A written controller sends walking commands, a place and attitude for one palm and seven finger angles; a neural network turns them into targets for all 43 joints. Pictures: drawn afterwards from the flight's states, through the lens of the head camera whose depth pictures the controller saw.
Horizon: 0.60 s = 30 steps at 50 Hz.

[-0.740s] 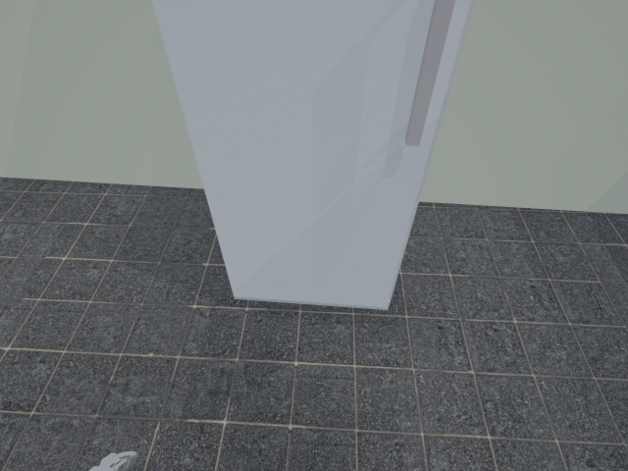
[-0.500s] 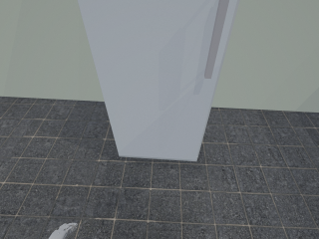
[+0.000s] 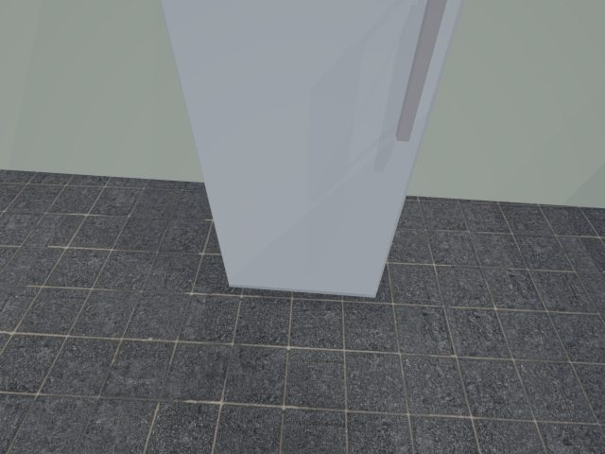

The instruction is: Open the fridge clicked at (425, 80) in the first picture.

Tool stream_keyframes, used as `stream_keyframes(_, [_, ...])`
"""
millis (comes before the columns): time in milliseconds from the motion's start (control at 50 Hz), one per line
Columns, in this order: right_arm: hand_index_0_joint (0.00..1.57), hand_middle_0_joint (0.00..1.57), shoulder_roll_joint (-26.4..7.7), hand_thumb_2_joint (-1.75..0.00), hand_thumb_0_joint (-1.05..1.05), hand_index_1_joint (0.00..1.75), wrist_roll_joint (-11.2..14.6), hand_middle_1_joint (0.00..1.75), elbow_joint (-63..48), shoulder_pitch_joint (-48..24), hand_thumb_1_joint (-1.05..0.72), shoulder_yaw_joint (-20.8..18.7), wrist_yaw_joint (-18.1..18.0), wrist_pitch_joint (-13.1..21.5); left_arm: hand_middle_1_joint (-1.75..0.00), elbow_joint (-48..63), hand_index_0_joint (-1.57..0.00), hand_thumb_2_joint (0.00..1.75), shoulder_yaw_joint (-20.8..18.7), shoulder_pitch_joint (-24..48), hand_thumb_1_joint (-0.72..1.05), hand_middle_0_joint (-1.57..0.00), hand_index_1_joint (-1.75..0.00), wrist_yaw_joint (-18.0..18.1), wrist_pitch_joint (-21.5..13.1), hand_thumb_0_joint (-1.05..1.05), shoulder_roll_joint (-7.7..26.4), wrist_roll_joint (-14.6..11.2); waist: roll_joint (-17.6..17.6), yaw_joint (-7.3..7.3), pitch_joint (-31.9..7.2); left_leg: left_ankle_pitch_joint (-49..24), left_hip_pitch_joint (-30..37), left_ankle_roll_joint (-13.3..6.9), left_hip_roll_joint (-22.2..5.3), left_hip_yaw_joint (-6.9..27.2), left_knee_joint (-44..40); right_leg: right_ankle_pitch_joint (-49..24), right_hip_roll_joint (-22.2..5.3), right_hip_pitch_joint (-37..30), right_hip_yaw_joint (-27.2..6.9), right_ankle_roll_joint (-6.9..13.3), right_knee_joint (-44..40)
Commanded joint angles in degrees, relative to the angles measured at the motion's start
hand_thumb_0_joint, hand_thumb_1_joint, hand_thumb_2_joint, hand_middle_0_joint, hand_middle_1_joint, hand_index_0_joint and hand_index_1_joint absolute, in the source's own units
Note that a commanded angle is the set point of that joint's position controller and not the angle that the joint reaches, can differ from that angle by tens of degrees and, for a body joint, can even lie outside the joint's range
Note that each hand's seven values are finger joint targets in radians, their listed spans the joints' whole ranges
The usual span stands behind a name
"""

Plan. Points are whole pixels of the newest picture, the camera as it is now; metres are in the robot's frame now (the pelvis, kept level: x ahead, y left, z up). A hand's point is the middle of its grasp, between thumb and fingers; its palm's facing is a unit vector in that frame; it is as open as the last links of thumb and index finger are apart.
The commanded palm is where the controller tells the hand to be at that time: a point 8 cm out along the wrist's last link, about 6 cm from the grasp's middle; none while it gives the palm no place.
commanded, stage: stand and wait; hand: right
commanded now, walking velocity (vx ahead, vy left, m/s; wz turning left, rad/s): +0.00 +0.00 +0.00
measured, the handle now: (419, 57) +0.76 -0.17 +0.19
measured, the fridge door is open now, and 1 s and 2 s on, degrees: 0 0 0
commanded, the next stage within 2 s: look at it before walking up in 0.08 s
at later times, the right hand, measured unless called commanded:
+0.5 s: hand out of the picture +0.08 -0.23 -0.16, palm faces -0.03 +0.95 -0.32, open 7.3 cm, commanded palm none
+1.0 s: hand out of the picture +0.07 -0.22 -0.17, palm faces -0.01 +0.96 -0.28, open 7.3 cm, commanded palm none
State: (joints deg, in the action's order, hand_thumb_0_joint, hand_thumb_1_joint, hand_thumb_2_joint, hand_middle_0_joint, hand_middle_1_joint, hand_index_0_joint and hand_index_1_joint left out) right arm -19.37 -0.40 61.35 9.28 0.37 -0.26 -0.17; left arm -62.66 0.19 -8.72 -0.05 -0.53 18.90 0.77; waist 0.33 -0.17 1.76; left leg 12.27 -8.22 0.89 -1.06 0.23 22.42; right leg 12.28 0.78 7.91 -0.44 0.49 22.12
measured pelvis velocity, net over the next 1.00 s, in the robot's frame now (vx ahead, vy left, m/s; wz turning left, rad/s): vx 0.03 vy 0.01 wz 0.01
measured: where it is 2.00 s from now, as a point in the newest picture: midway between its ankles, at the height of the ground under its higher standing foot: (313, 447)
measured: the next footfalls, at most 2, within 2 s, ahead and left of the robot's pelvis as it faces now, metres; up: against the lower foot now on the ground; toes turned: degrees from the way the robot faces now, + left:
left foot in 1.52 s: +0.35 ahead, +0.09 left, +0.00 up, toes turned +6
right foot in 1.96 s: +0.33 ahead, -0.13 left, +0.00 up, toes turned -6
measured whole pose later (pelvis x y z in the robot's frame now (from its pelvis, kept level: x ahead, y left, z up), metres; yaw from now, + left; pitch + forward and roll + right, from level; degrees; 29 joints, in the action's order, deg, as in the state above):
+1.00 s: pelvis +0.03 +0.01 +0.00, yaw +0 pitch -1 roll +0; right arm -16.1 -1.0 62.3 12.5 0.1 -0.2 -0.7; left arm -63.6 0.7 -11.3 -0.1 0.0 15.8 1.5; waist 0.1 0.2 -1.3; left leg 15.8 -7.9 0.2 -0.1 0.2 24.5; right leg 16.7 -0.2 8.0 -0.4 0.1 25.3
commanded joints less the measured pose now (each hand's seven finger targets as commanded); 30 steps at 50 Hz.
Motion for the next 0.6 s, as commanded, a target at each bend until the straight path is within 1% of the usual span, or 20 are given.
stream_keyframes(0, [0.20, 0.20, -11.1, -0.90, 0.00, 0.30, -0.2, 0.30, -3.5, -3.0, -0.90, -2.2, -0.5, 1.4, -0.30, 3.5, -0.20, 0.90, -2.4, 3.5, 0.90, -0.20, -0.30, 0.8, -1.4, 0.00, 11.7, -0.3, -0.2, 0.23, -2.8, -5.2, 0.1, -2.3, -5.9, 5.1, -3.8, -6.3, -7.0, 0.8, -5.8, 1.3, -4.5])
stream_keyframes(100, [0.20, 0.20, -11.2, -0.90, 0.00, 0.30, -0.2, 0.30, -3.2, -3.0, -0.90, -2.2, -0.5, 1.4, -0.30, 3.0, -0.20, 0.90, -2.3, 3.5, 0.90, -0.20, -0.30, 0.8, -1.3, 0.00, 11.5, -0.3, 0.2, 0.27, -1.5, -3.6, -0.6, -2.3, -5.9, 5.5, -4.6, -4.9, -6.9, 1.4, -5.8, 1.1, -4.9])
stream_keyframes(180, [0.20, 0.20, -11.2, -0.90, 0.00, 0.30, -0.3, 0.30, -3.4, -3.2, -0.90, -2.3, -0.5, 1.6, -0.30, 2.9, -0.20, 0.90, -2.3, 3.2, 0.90, -0.20, -0.30, 0.8, -1.4, 0.00, 11.4, -0.3, 0.7, 0.21, -2.6, -5.0, 0.0, -2.4, -5.9, 5.5, -4.5, -6.3, -7.0, 0.9, -5.7, 1.0, -4.5])
stream_keyframes(260, [0.20, 0.20, -11.2, -0.90, 0.00, 0.30, -0.3, 0.30, -3.2, -3.2, -0.90, -2.3, -0.6, 1.6, -0.30, 2.8, -0.20, 0.90, -2.3, 3.5, 0.90, -0.20, -0.30, 0.8, -1.4, 0.00, 11.4, -0.3, -0.2, 0.28, -2.3, -5.7, -0.2, -2.4, -5.9, 5.4, -4.5, -6.7, -7.1, 0.6, -5.6, 1.0, -4.6])
stream_keyframes(320, [0.20, 0.20, -11.0, -0.90, 0.00, 0.30, -0.2, 0.30, -3.1, -3.1, -0.90, -2.3, -0.5, 1.6, -0.30, 2.6, -0.20, 0.90, -2.3, 3.5, 0.90, -0.20, -0.30, 0.8, -1.4, 0.00, 11.3, -0.2, -0.3, 0.25, -2.7, -6.3, 0.0, -2.4, -5.8, 5.5, -4.5, -7.3, -7.1, 0.2, -5.7, 1.0, -4.8])
stream_keyframes(380, [0.20, 0.20, -11.1, -0.90, 0.00, 0.30, -0.3, 0.30, -3.1, -3.1, -0.90, -2.3, -0.5, 1.7, -0.30, 2.7, -0.20, 0.90, -2.2, 3.5, 0.90, -0.20, -0.30, 0.8, -1.4, 0.00, 11.2, -0.3, 0.3, 0.21, -2.9, -7.3, 0.4, -2.4, -6.0, 5.5, -4.6, -8.0, -7.2, 0.1, -5.5, 0.9, -4.5])
stream_keyframes(440, [0.20, 0.20, -11.1, -0.90, 0.00, 0.30, -0.3, 0.30, -3.2, -3.0, -0.90, -2.3, -0.5, 1.6, -0.30, 2.7, -0.20, 0.90, -2.2, 3.6, 0.90, -0.20, -0.30, 0.8, -1.3, 0.00, 11.3, -0.3, -0.3, 0.33, -2.3, -6.9, -0.1, -2.4, -5.9, 5.6, -4.9, -7.7, -7.1, 0.1, -5.5, 0.9, -4.5])
stream_keyframes(480, [0.20, 0.20, -11.0, -0.90, 0.00, 0.30, -0.2, 0.30, -3.1, -3.1, -0.90, -2.3, -0.5, 1.6, -0.30, 2.6, -0.20, 0.90, -2.2, 3.4, 0.90, -0.20, -0.30, 0.9, -1.4, 0.00, 11.3, -0.3, -0.4, 0.15, -2.8, -7.6, 0.4, -2.4, -5.9, 5.5, -4.7, -8.2, -7.3, -0.1, -5.4, 0.8, -4.8])
stream_keyframes(580, [0.20, 0.20, -11.0, -0.90, 0.00, 0.30, -0.2, 0.30, -2.9, -3.0, -0.90, -2.2, -0.5, 1.5, -0.30, 2.6, -0.20, 0.90, -2.1, 3.5, 0.90, -0.20, -0.30, 0.9, -1.4, 0.00, 11.3, -0.3, -0.8, 0.24, -2.9, -8.0, 0.7, -2.3, -5.8, 5.3, -4.8, -8.6, -7.3, -0.4, -5.5, 0.8, -4.9])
